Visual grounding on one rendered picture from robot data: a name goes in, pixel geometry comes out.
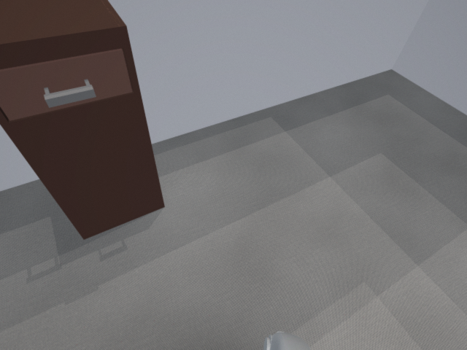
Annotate handle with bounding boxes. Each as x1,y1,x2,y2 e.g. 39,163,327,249
44,79,96,108

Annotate cabinet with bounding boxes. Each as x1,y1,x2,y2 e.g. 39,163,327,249
0,0,165,240

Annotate drawer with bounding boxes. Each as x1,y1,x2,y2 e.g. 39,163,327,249
0,48,132,121

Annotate right robot thigh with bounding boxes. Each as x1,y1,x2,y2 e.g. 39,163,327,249
263,332,311,350

